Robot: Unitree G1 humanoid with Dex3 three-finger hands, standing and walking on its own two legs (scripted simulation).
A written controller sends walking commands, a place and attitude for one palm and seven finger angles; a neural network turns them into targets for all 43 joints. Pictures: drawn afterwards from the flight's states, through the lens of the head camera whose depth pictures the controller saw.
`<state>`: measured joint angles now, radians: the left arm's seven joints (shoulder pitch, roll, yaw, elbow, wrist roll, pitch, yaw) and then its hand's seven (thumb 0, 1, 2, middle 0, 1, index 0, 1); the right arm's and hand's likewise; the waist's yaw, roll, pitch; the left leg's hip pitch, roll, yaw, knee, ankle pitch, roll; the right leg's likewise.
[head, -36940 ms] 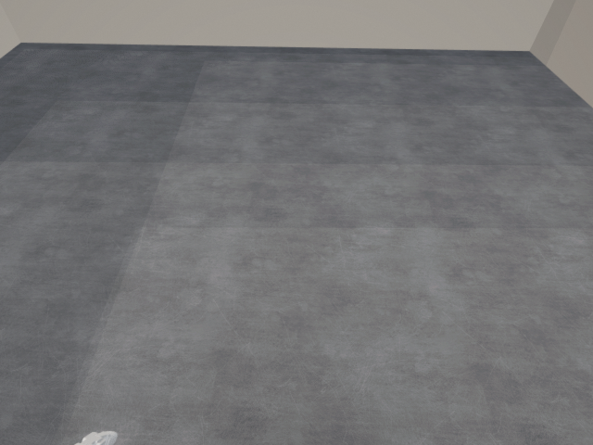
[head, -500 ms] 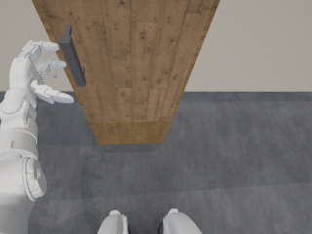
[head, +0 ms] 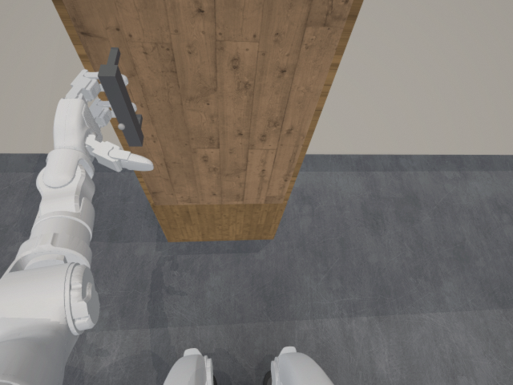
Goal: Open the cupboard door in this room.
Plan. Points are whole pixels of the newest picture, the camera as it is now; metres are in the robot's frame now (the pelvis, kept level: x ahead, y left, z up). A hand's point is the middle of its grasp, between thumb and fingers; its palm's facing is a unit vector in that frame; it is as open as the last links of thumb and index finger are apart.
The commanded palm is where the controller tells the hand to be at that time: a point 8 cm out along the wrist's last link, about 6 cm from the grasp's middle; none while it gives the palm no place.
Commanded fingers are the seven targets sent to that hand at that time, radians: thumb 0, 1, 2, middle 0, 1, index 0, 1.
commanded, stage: slide the fingers in behind the handle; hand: left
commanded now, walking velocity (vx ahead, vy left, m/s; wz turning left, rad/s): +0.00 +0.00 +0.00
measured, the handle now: (126, 100) +0.54 +0.18 +0.08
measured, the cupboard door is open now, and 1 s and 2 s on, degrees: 0 1 5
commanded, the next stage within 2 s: close the thumb around the handle in 0.80 s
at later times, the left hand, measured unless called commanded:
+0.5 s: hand (138, 129) +0.48 +0.16 +0.08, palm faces +0.01 -1.00 -0.02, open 14.1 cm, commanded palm +0.46 +0.19 +0.08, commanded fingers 0.00 -0.50 0.30 -0.30 -1.20 -0.30 -1.20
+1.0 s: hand (139, 129) +0.48 +0.15 +0.08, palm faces +0.01 -1.00 -0.02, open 13.9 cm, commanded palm +0.46 +0.19 +0.08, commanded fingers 0.00 -0.16 0.44 -0.32 -1.24 -0.32 -1.24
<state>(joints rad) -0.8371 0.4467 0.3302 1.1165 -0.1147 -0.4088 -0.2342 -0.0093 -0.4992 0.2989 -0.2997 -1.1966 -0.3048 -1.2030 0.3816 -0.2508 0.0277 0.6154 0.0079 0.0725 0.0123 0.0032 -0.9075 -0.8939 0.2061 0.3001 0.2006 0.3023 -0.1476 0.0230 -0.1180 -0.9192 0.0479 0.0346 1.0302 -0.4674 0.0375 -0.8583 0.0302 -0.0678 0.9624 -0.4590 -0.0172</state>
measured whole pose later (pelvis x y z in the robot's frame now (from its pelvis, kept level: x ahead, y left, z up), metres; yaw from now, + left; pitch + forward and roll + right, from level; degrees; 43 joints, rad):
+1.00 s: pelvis -0.01 -0.01 +0.00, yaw +1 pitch +20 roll -2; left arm -0.86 0.39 0.28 1.14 -0.11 -0.44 -0.15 -0.01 -0.47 0.31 -0.30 -1.20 -0.28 -1.20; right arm 0.38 -0.25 0.02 0.64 0.00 0.06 0.02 0.00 -0.91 -0.89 0.21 0.30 0.20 0.30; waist -0.14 0.03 -0.12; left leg -0.92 0.04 0.02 1.03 -0.46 0.03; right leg -0.86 0.03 -0.08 0.98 -0.47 -0.03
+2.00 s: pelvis +0.01 -0.01 +0.01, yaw +0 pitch +18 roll -2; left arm -0.63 0.33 0.29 0.91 -0.16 -0.41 -0.19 0.01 0.73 0.76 -0.37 -1.35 -0.35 -1.35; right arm 0.39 -0.25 0.01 0.59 0.02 0.09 0.03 0.01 -0.91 -0.89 0.20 0.30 0.20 0.30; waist -0.12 0.03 -0.14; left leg -0.83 0.05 0.05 0.97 -0.46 0.03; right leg -0.79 0.04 -0.04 0.93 -0.46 -0.03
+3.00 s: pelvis +0.01 -0.06 +0.02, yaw +5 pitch +10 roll +1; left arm 0.16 -0.08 -0.27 0.07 0.07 -0.20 0.53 0.00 0.59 0.75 -0.36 -1.32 -0.38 -1.33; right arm 0.20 -0.19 0.01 0.54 -0.05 0.00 0.02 0.01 -0.91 -0.89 0.20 0.30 0.20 0.30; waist -0.02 0.03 -0.14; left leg -0.65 0.02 -0.02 0.91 -0.43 -0.04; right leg -0.61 0.01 -0.12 0.93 -0.50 -0.09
